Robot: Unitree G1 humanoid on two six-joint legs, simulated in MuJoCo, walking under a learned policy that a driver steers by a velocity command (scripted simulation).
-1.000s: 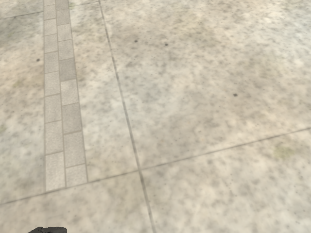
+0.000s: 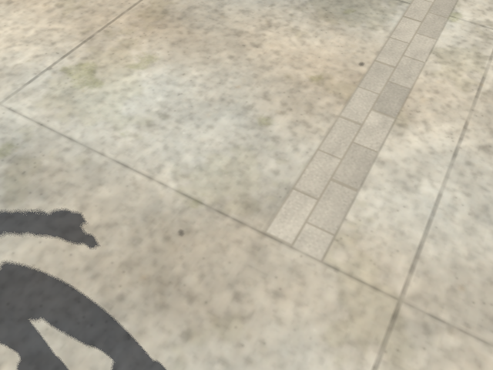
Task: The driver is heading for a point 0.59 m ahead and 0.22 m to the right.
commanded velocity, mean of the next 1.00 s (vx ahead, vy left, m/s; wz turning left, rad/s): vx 0.15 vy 0.00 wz -0.52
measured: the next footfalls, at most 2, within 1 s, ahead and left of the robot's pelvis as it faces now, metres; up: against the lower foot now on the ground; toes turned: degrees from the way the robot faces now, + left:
right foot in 0.42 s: +0.00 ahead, -0.13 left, +0.00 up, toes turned -26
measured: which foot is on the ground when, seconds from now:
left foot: down 0.00-0.42, up 0.44-1.00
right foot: up 0.00-0.40, down 0.42-1.00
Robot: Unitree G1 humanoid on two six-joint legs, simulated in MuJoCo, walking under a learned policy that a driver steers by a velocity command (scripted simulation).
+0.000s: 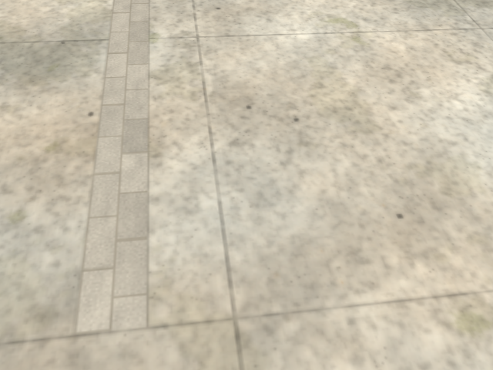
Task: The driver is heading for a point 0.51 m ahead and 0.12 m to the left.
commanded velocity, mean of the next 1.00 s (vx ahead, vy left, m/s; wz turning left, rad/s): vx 0.57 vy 0.00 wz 0.50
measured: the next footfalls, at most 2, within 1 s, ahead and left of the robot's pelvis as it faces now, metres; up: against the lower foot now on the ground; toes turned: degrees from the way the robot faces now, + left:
left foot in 0.02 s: +0.04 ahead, +0.11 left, +0.00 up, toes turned +2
right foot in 0.44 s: +0.51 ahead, -0.01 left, +0.00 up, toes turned +28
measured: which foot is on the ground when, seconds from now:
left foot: up 0.00-0.00, down 0.02-0.44, up 0.46-0.76, down 0.78-1.00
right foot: down 0.00-0.02, up 0.04-0.42, down 0.44-0.78, up 0.80-1.00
